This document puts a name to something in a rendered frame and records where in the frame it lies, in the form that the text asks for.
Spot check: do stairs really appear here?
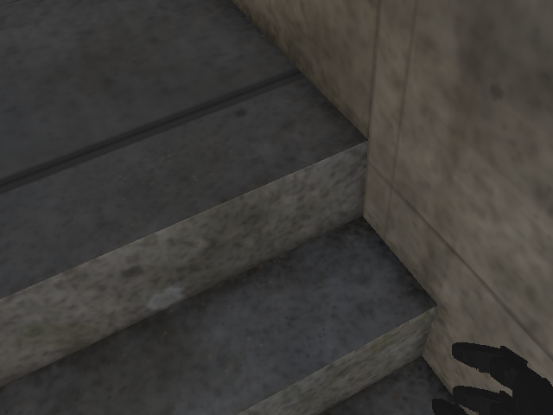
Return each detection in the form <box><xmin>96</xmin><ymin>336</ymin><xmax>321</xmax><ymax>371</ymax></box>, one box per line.
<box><xmin>0</xmin><ymin>141</ymin><xmax>460</xmax><ymax>415</ymax></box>

